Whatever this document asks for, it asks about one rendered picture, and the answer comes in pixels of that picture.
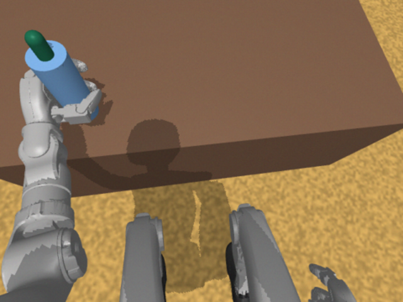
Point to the right robot hand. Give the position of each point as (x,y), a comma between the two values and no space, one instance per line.
(338,291)

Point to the left robot hand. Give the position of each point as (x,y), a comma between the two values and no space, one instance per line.
(39,105)

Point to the left robot arm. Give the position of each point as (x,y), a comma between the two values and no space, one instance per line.
(44,256)

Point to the bottle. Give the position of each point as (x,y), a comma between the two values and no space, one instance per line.
(52,64)

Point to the right robot foot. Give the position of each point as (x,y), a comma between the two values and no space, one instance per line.
(231,270)

